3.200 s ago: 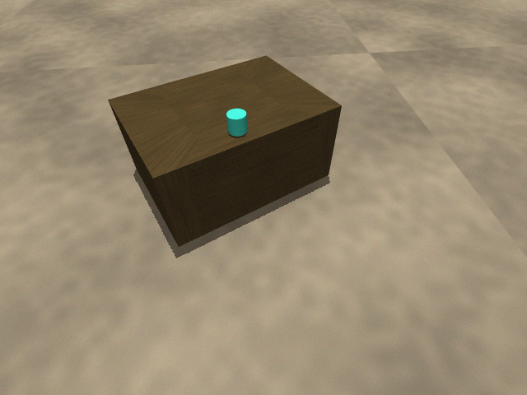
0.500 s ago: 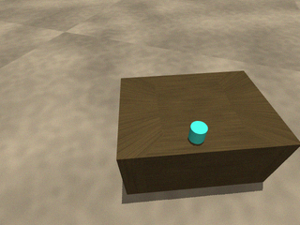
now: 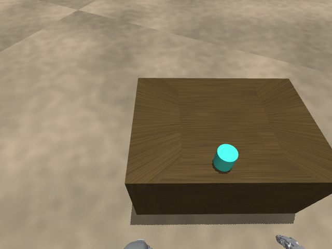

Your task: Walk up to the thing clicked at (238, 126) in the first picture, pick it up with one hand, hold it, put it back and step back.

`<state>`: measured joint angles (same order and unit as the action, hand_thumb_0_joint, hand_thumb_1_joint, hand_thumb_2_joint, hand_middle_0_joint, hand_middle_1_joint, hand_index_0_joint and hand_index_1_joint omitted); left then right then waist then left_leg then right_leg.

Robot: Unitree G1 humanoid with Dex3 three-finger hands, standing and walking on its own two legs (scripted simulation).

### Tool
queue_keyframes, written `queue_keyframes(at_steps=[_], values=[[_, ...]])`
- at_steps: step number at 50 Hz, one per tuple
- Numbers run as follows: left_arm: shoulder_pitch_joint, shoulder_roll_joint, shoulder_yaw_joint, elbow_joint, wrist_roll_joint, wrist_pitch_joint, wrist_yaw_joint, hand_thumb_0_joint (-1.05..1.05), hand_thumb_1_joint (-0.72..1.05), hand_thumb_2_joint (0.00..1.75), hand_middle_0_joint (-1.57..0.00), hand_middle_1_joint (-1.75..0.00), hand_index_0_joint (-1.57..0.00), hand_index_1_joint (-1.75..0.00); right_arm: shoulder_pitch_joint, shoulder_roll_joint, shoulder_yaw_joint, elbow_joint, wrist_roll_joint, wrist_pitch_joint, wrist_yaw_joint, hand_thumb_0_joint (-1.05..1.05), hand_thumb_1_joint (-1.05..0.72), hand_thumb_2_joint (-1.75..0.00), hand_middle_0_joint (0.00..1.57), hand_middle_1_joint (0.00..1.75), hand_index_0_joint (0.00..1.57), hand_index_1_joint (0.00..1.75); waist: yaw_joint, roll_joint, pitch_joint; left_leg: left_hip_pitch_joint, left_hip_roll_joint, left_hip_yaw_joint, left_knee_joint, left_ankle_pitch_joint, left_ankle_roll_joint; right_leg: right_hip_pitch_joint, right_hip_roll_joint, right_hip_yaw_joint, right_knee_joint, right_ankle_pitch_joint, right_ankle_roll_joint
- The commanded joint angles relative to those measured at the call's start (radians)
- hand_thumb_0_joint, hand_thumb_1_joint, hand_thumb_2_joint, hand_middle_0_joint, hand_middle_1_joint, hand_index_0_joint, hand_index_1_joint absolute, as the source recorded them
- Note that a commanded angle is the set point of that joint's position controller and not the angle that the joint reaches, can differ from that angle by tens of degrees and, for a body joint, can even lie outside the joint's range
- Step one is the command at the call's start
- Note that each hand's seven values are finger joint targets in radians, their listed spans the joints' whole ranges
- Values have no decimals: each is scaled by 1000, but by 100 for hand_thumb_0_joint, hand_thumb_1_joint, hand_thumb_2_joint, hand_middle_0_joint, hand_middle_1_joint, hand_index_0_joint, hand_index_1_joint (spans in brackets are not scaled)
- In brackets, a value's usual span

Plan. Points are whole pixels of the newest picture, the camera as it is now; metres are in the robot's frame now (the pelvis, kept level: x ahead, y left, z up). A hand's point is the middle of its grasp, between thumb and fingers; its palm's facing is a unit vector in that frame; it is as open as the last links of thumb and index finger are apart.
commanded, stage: walk up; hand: right
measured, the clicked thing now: (225, 157) +0.50 -0.21 -0.25
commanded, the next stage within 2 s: stand in 1.16 s
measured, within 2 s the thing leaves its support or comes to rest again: neither
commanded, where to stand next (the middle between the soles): +0.09 +0.01 m, yaw +0 degrees
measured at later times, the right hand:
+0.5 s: hand out of the picture +0.10 -0.26 -0.13, palm faces -0.01 +0.94 -0.34, open 7.4 cm
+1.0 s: hand out of the picture +0.12 -0.25 -0.12, palm faces -0.01 +0.94 -0.33, open 7.4 cm
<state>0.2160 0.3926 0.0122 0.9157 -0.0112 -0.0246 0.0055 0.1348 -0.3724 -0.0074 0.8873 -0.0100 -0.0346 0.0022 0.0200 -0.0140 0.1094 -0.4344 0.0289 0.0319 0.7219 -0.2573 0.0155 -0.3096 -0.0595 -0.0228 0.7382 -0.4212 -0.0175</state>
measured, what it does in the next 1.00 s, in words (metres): stands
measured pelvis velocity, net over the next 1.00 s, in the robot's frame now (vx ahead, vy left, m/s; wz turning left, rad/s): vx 0.03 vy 0.00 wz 0.00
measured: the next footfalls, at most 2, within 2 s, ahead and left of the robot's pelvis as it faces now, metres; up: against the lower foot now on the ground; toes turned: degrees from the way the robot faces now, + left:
none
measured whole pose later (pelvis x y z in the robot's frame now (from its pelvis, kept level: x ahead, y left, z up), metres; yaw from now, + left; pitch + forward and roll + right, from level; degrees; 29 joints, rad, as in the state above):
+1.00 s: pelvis +0.03 +0.00 +0.03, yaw +0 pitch -2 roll +0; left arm 0.10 0.36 0.00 1.16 0.01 -0.01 0.00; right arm 0.05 -0.35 -0.02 1.16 -0.01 0.00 0.02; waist 0.00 0.00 0.05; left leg -0.20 0.02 0.03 0.35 -0.12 0.00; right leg -0.06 -0.06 -0.04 0.32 -0.22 0.05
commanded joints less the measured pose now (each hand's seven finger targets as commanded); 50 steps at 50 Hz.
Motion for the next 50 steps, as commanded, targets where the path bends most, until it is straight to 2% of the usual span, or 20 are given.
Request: queue_keyframes(at_steps=[1,2,3,4,5,6,7,10,15,18,19,21,23,27,34,39,46,48,50], values=[[46,292,76,0,32,-37,22,0,90,90,-20,-30,-20,-30,-28,-173,-47,-34,23,11,-3,0,-90,-90,20,30,20,30,-4,-31,-131,25,53,-114,-74,44,30,32,-179,291,-337,126,-83],[-44,317,74,-3,28,-34,16,0,90,90,-20,-30,-20,-30,-28,-195,-58,-3,19,16,-8,0,-90,-90,20,30,20,30,-34,-87,-80,142,16,-55,-49,-116,17,-126,-238,309,-349,101,-135],[-97,282,60,-15,28,-35,12,0,90,90,-20,-30,-20,-30,-20,-206,-62,23,13,15,-5,0,-90,-90,20,30,20,30,-58,-37,-68,214,33,-68,-88,-80,14,-148,-204,250,-312,141,-115],[-93,254,48,-1,20,-37,13,0,90,90,-20,-30,-20,-30,-37,-216,-62,36,15,10,-1,0,-90,-90,20,30,20,30,-50,7,-91,242,55,-95,-144,30,26,-128,-145,165,-282,173,-69],[-87,240,43,17,18,-38,14,0,90,90,-20,-30,-20,-30,-62,-214,-61,47,17,4,3,0,-90,-90,20,30,20,30,-35,3,-109,249,78,-123,-164,126,40,-87,-100,118,-271,197,-38],[-78,233,42,29,18,-38,11,0,90,90,-20,-30,-20,-30,-69,-217,-57,54,16,0,6,0,-90,-90,20,30,20,30,-25,-21,-133,251,92,-132,-170,171,54,-37,-77,94,-269,224,-22],[-77,228,41,45,17,-39,11,0,90,90,-20,-30,-20,-30,-87,-211,-50,63,16,0,8,0,-90,-90,20,30,20,30,-14,-35,-131,230,95,-131,-177,197,56,0,-70,87,-284,241,-14],[-115,235,40,63,14,-37,11,0,90,90,-20,-30,-20,-30,-96,-204,-44,98,17,6,8,0,-90,-90,20,30,20,30,-24,-39,-129,257,76,-95,-207,222,31,37,-96,110,-318,283,-19],[-143,210,28,100,8,-24,9,0,90,90,-20,-30,-20,-30,-136,-209,-41,148,11,10,8,0,-90,-90,20,30,20,30,-10,2,-147,275,97,-118,-298,204,28,102,-74,77,-363,251,-10],[-175,206,28,117,8,-19,5,0,90,90,-20,-30,-20,-30,-127,-208,-37,178,10,9,7,0,-90,-90,20,30,20,30,-13,4,-146,271,97,-117,-341,203,19,146,-77,75,-386,246,-10],[-173,207,27,125,8,-16,4,0,90,90,-20,-30,-20,-30,-136,-214,-39,183,9,10,7,0,-90,-90,20,30,20,30,-11,17,-138,267,97,-121,-357,168,18,147,-73,69,-397,234,-8],[-174,204,26,137,8,-13,3,0,90,90,-20,-30,-20,-30,-146,-208,-37,195,8,9,7,0,-90,-90,20,30,20,30,-6,20,-140,275,101,-124,-376,172,16,160,-74,68,-416,238,-9],[-190,205,27,147,11,-11,1,0,90,90,-20,-30,-20,-30,-140,-209,-37,206,6,10,6,0,-90,-90,20,30,20,30,-14,18,-137,269,100,-127,-399,127,12,172,-73,64,-430,232,-8],[-189,202,27,162,12,-12,1,0,90,90,-20,-30,-20,-30,-141,-205,-36,217,7,9,7,0,-90,-90,20,30,20,30,-11,28,-151,296,102,-118,-404,192,10,195,-78,61,-448,270,-3],[-198,195,27,178,18,-8,0,0,90,90,-20,-30,-20,-30,-135,-203,-42,224,3,12,4,0,-90,-90,20,30,20,30,-22,32,-146,297,105,-122,-433,146,7,193,-73,52,-469,254,2],[-182,187,29,183,16,-10,1,0,90,90,-20,-30,-20,-30,-140,-195,-41,219,5,10,3,0,-90,-90,20,30,20,30,-16,40,-164,327,104,-110,-416,249,5,204,-79,49,-475,310,10],[-180,180,26,185,20,-8,1,0,90,90,-20,-30,-20,-30,-138,-194,-47,216,4,16,3,0,-90,-90,20,30,20,30,-25,34,-130,309,101,-125,-445,143,2,175,-73,46,-489,245,9],[-170,180,28,187,23,-8,1,0,90,90,-20,-30,-20,-30,-141,-193,-48,217,1,16,3,0,-90,-90,20,30,20,30,-23,36,-142,316,106,-127,-443,159,3,183,-73,43,-485,244,7],[-168,181,28,182,24,-9,1,0,90,90,-20,-30,-20,-30,-144,-194,-48,213,2,17,3,0,-90,-90,20,30,20,30,-24,33,-136,308,102,-126,-450,127,3,181,-73,43,-493,243,8]])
